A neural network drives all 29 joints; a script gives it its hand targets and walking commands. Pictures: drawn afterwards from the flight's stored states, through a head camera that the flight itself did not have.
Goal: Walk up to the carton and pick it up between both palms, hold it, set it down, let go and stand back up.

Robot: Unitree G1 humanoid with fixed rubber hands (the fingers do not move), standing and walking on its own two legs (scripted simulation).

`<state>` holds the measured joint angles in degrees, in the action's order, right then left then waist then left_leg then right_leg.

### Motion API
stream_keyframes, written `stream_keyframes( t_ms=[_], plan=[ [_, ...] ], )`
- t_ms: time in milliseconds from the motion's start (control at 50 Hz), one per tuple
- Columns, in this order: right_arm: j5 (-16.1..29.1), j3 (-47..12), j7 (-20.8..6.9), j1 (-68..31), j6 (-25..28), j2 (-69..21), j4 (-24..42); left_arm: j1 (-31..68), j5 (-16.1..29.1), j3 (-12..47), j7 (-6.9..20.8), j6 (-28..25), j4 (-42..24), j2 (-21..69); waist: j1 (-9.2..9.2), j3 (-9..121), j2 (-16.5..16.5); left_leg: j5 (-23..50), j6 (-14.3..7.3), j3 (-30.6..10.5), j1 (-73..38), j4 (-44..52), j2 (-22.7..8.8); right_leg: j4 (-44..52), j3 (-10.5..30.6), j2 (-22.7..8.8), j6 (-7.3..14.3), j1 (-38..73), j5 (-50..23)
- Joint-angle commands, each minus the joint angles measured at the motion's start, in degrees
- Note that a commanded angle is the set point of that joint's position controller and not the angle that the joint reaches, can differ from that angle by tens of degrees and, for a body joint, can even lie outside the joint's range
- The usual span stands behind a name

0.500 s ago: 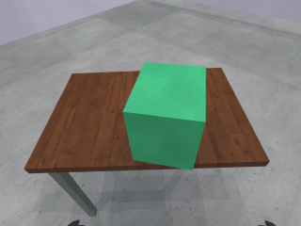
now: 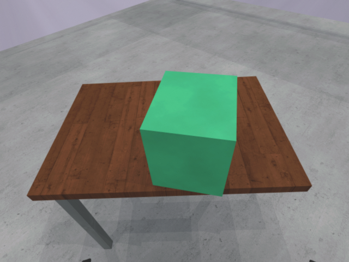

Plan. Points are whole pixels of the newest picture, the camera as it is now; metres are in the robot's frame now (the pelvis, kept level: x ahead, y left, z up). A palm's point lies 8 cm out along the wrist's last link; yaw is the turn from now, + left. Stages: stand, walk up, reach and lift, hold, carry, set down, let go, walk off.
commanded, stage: stand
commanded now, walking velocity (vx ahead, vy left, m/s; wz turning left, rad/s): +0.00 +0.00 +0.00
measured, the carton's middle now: (193, 132) +0.47 -0.01 +0.03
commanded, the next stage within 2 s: none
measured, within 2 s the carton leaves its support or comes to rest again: neither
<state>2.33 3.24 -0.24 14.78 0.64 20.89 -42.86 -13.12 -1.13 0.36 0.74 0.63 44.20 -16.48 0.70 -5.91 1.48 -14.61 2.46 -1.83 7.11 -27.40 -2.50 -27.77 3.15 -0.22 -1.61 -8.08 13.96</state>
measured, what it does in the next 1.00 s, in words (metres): stands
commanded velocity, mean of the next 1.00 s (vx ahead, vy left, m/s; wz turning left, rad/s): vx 0.00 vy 0.00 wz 0.00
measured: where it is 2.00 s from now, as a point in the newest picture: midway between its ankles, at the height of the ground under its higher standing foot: outside the picture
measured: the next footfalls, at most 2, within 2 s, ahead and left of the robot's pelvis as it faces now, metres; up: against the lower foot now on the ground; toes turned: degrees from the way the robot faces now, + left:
none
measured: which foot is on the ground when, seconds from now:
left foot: down 0.00-1.00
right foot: down 0.00-1.00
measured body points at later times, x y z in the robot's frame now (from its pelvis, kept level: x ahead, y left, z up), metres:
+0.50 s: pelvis +0.00 +0.00 +0.00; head +0.01 -0.01 +0.45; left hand +0.10 +0.27 -0.11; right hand +0.10 -0.31 -0.11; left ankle +0.01 +0.15 -0.74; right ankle +0.02 -0.14 -0.74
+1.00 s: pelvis +0.00 +0.00 +0.00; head +0.01 -0.02 +0.45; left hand +0.09 +0.27 -0.11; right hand +0.09 -0.31 -0.11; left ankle +0.01 +0.15 -0.74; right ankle +0.02 -0.14 -0.74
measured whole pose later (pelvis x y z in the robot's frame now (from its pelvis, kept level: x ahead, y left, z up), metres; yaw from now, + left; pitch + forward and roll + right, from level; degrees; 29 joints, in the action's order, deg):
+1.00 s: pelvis +0.00 +0.00 +0.00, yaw +0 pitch -5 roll +0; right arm 2.3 3.2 -0.2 14.8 0.6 21.2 -47.1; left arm -13.1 -0.6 0.4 0.6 0.6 48.3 -16.5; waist 0.4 -5.7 1.5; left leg -13.2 2.8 -1.8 6.5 -24.5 -2.5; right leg -26.2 3.2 -0.3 -1.4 -8.1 13.3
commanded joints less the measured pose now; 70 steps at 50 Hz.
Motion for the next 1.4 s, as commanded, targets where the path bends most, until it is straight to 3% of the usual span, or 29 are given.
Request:
stream_keyframes(
  t_ms=[0, 780, 1380],
  plan=[
    [-2.54, 2.17, 0.34, -3.14, 1.29, 11.34, 1.23, 4.13, 1.1, -5.21, -0.9, -2.7, -1.91, -15.79, -0.72, 3.26, -2.23, 5.98, -3.44, -2.32, 0.03, 6.0, -3.75, 6.58, 2.96, -5.22, 2.73, -2.66, -7.48],
    [-2.36, 1.59, 0.74, -3.25, 1.15, 11.62, -2.79, 4.63, 1.53, -5.03, -1.29, -2.65, 1.9, -15.89, -0.94, 4.0, -2.8, 10.4, -3.02, -1.81, -2.34, 6.77, -4.7, 7.59, 3.33, -5.94, 2.72, -1.7, -11.67],
    [-2.25, 1.33, 0.81, -2.75, 1.12, 11.41, -6.23, 4.56, 1.75, -4.89, -1.36, -2.64, 4.79, -15.85, -0.96, 2.94, -3.84, 9.02, -2.83, -1.94, -2.46, 8.19, -4.98, 9.32, 3.65, -5.91, 2.6, -2.14, -8.81]
  ],
)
